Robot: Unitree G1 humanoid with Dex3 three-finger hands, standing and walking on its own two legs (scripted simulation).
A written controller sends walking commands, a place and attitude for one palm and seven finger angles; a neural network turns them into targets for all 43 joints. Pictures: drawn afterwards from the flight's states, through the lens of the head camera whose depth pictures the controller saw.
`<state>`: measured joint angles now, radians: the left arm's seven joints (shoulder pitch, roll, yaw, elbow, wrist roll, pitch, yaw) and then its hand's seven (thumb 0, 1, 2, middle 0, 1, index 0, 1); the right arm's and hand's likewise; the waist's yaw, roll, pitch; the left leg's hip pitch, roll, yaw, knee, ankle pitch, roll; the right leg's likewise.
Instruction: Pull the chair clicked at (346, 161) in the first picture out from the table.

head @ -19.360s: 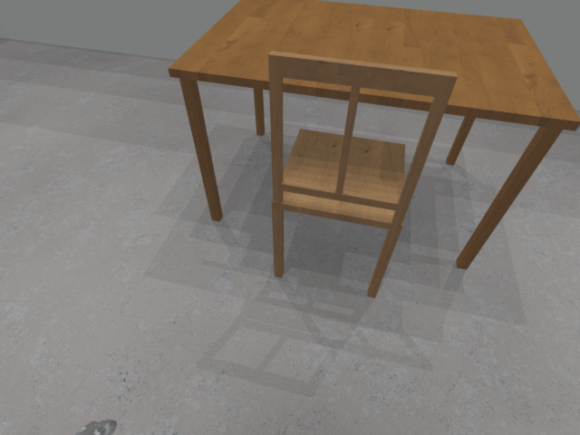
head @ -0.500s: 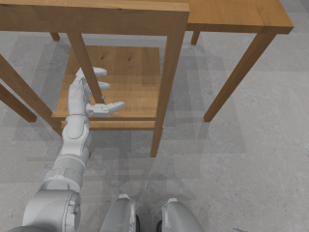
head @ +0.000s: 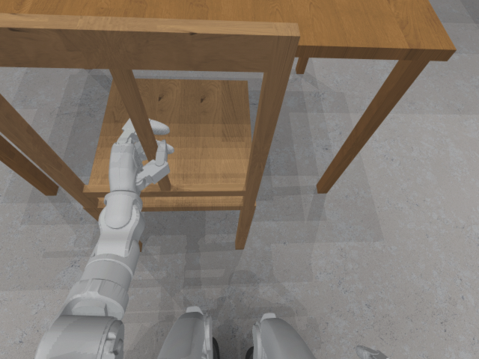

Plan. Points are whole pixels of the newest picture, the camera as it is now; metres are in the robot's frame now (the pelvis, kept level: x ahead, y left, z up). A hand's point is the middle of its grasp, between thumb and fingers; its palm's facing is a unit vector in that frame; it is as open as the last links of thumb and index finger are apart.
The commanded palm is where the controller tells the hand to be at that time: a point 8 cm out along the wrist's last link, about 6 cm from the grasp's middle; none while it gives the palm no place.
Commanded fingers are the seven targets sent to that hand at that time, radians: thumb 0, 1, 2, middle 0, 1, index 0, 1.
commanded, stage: hook a spindle and tug to test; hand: left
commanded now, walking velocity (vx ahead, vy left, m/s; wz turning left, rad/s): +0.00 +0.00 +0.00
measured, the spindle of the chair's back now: (149, 144) +0.46 +0.15 +0.03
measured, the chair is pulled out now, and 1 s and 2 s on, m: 0.00 0.07 0.20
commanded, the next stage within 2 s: step backward, pulling the chair out in 0.38 s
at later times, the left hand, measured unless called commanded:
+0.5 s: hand (167, 185) +0.39 +0.11 +0.02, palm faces +0.01 -1.00 -0.02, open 5.3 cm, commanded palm +0.37 +0.16 +0.02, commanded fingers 0.00 0.90 0.90 -0.50 -1.45 -0.50 -1.45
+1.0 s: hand (162, 193) +0.37 +0.11 +0.04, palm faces -0.07 -0.99 -0.11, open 5.1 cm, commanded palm +0.33 +0.17 +0.04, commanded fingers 0.00 0.90 0.90 -0.50 -1.45 -0.50 -1.45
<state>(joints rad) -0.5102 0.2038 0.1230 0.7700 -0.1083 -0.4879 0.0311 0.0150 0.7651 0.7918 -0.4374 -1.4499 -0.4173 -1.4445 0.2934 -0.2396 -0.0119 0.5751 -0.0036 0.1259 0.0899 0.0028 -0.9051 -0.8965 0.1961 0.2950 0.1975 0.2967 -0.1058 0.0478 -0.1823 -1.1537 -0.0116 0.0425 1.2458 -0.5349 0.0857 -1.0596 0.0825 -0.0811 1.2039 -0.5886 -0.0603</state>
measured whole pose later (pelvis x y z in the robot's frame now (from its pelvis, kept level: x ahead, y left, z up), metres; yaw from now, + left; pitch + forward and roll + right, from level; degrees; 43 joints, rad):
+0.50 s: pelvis +0.01 +0.00 +0.00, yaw +1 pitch +24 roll -3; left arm -0.30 0.15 0.02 0.55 -0.09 -0.48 0.05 0.02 0.75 0.79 -0.44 -1.45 -0.42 -1.45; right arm 0.24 -0.23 -0.02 0.55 0.00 0.12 0.08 0.00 -0.91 -0.90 0.20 0.29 0.20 0.30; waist -0.06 0.04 -0.18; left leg -1.11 -0.02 0.04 1.24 -0.55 0.08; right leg -1.02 0.08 -0.09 1.20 -0.61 -0.06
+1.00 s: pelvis +0.01 +0.02 +0.10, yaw -2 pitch +8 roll +0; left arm -0.40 0.16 0.01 0.88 -0.10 -0.21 0.06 0.06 0.75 0.79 -0.31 -1.17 -0.50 -1.44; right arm 0.25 -0.26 -0.02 0.58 0.03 0.20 -0.07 0.00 -0.90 -0.90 0.20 0.29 0.20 0.30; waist -0.09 0.01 0.05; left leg -0.46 -0.07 0.12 0.57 -0.27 0.11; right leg -0.43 0.01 0.02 0.64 -0.35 -0.01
